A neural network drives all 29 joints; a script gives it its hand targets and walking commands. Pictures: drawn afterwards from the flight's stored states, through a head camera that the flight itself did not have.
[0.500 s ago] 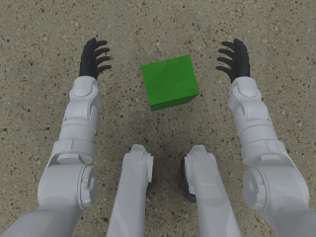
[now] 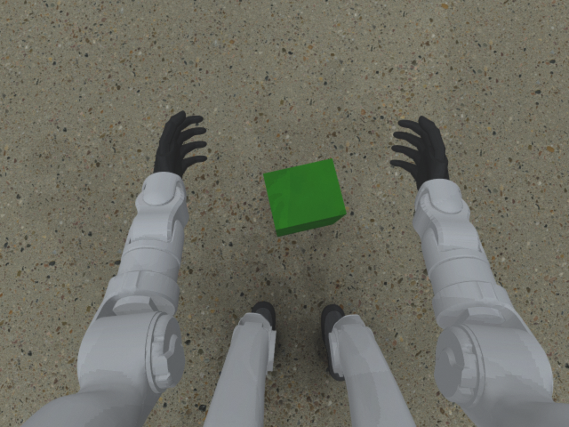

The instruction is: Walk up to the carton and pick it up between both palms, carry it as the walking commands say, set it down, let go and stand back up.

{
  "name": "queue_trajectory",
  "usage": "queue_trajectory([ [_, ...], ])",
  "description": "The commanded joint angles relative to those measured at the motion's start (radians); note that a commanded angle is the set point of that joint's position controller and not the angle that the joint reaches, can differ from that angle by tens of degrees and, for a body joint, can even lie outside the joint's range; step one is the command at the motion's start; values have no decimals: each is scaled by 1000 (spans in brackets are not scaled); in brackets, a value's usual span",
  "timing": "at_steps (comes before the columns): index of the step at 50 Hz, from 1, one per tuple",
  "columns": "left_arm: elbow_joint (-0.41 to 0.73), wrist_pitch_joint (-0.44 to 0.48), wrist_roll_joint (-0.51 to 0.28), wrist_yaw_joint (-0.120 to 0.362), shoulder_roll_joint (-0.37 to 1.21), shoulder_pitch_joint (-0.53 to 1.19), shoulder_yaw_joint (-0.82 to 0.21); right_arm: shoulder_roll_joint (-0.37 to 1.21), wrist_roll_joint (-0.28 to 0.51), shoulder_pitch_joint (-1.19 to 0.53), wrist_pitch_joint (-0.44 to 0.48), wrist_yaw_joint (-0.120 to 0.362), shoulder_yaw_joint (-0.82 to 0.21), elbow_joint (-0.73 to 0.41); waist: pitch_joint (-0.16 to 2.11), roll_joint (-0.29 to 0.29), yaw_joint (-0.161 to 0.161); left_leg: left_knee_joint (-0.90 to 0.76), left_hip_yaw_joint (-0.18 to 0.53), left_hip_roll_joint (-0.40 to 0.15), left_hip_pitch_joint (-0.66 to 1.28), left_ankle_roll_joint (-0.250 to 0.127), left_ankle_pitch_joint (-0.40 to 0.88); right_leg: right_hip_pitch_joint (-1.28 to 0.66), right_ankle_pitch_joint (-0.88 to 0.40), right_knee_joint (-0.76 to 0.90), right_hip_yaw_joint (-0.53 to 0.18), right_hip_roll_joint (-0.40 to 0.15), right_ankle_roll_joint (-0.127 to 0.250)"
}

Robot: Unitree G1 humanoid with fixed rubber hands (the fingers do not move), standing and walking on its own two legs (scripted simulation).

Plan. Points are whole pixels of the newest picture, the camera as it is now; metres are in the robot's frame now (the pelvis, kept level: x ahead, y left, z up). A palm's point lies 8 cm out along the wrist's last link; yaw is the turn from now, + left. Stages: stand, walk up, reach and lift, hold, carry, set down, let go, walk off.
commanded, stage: set down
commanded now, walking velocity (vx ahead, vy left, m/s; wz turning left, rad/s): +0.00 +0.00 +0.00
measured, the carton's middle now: (301, 201) +0.48 -0.02 -0.56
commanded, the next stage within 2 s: let go in 0.04 s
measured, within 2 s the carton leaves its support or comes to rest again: neither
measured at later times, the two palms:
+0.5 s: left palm (133, 253) +0.32 +0.20 -0.03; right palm (517, 260) +0.32 -0.23 -0.02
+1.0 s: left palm (71, 340) +0.25 +0.22 +0.04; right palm out of the picture +0.24 -0.24 +0.04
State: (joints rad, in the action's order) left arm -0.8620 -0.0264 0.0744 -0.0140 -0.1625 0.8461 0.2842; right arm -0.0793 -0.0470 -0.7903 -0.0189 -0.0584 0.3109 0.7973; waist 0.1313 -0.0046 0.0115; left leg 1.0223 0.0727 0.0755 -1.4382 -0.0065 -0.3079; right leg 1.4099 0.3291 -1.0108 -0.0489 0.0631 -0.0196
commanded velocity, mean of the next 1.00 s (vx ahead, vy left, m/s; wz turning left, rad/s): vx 0.00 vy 0.00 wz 0.00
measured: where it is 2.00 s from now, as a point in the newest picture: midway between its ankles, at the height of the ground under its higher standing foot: (298, 353)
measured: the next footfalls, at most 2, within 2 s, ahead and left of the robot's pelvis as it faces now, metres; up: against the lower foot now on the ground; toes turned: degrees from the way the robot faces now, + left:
none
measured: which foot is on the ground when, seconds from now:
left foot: down 0.00-1.00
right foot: down 0.00-1.00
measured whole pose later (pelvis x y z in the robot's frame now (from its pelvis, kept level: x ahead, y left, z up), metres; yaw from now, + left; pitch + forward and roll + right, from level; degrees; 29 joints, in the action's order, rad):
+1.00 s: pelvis +0.08 -0.01 +0.11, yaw +0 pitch -3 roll +0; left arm -0.43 -0.10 0.01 0.07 -0.22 -0.22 0.04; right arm -0.22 -0.01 0.21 -0.11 0.07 0.02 0.44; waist -0.07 -0.01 0.00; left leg 0.41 0.07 0.05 -0.10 -0.01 -0.26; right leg 0.10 0.28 -0.43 -0.09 0.04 0.02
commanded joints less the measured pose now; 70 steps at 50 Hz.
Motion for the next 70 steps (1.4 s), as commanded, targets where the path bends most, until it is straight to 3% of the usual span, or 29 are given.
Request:
queue_trajectory([
  [1,56,33,33,-2,-46,147,23,-51,-31,-118,30,-1,11,-69,690,44,4,-94,-25,-20,535,58,312,-298,-232,95,61,8,-28],
  [5,87,37,70,-9,-34,41,31,-58,-68,-27,32,7,2,-97,771,56,-4,-110,-22,-27,629,61,426,-373,-321,107,60,17,-31],
  [8,193,29,76,-21,-30,-16,10,-84,-87,26,26,26,-25,-187,888,69,-6,-116,-18,-37,756,56,521,-442,-373,107,63,25,-35],
  [12,363,9,76,-15,-59,-236,-58,-81,-92,259,0,35,-79,-339,983,56,-2,-154,-22,-37,886,47,594,-647,-469,148,52,24,-37],
  [17,440,9,36,8,-48,-422,-112,-88,-30,409,-4,57,-133,-425,746,13,5,-263,-27,-29,872,26,461,-788,-426,250,19,4,-18],
  [24,381,44,-4,34,-70,-669,-117,-103,-1,637,34,85,-188,-362,407,-12,-3,-401,-33,-35,907,22,292,-940,-357,392,-9,-38,-7],
  [35,455,57,-52,56,-111,-993,-190,-175,44,950,46,96,-242,-403,107,-5,-2,-588,-37,-39,1227,12,357,-1215,-468,582,-22,-44,-4],
  [44,524,-30,-73,82,-136,-1029,-213,-224,50,968,-42,123,-270,-459,-100,-10,-9,-650,-47,-36,1346,17,293,-1293,-324,638,-1,-39,-7],
  [53,529,-100,-53,82,-144,-1029,-214,-229,32,961,-109,131,-252,-447,-177,5,-6,-648,-45,-40,1387,19,292,-1295,-280,634,27,-31,-6],
  [61,550,-102,-59,67,-165,-1008,-205,-239,32,946,-142,112,-255,-482,-167,5,-10,-625,-30,-48,1390,21,298,-1308,-251,620,3,-29,-8],
  [62,391,-62,-42,18,-276,-1000,-193,-344,22,915,-89,59,-233,-322,-180,-20,-32,-590,-5,-80,1254,39,196,-1206,-174,619,-13,-62,-14],
  [65,351,-16,-28,-4,-260,-1011,-204,-337,0,935,-30,32,-232,-270,-174,9,-15,-618,36,-99,1237,20,19,-1169,-13,628,-63,-79,10],
  [67,323,-3,-29,-3,-254,-1001,-208,-336,5,916,-11,33,-233,-237,-148,27,-21,-622,51,-108,1222,11,17,-1187,-48,608,-63,-78,17],
  [70,279,13,-31,-6,-268,-1002,-212,-347,9,909,6,32,-235,-191,-114,18,-18,-609,61,-115,1249,6,112,-1201,-121,602,-76,-88,19],
])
